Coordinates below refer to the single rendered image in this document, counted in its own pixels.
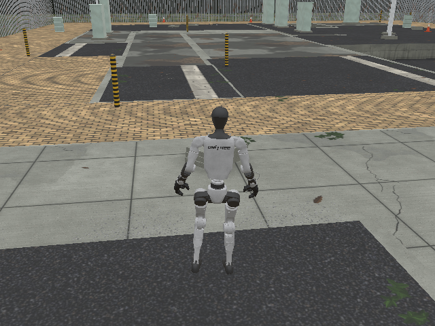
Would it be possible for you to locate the robot right thigh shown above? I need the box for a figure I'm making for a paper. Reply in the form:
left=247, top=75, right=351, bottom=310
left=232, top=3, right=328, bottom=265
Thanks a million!
left=223, top=189, right=240, bottom=234

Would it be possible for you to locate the right robot hand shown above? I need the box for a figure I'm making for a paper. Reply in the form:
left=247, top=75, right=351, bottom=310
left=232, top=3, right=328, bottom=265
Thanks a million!
left=243, top=185, right=258, bottom=198

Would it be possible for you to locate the left robot foot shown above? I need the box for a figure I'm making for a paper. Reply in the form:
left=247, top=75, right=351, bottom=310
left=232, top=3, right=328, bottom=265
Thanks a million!
left=191, top=257, right=202, bottom=273

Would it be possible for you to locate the left robot upper arm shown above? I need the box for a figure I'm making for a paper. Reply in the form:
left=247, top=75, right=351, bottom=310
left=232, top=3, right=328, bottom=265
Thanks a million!
left=185, top=136, right=205, bottom=173

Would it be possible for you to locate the right robot upper arm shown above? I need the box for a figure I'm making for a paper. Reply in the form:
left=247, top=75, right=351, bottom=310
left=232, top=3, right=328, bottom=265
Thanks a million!
left=233, top=137, right=251, bottom=173

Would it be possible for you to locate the left robot forearm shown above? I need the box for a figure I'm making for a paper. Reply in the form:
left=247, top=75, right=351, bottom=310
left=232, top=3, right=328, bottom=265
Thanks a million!
left=177, top=162, right=191, bottom=185

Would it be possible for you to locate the right robot forearm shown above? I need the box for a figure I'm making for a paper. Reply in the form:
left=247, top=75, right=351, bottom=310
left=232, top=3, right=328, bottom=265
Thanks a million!
left=244, top=163, right=257, bottom=187

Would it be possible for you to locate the left robot hand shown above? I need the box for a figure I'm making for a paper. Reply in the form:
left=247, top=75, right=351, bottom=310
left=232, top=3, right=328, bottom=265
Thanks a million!
left=174, top=180, right=189, bottom=196

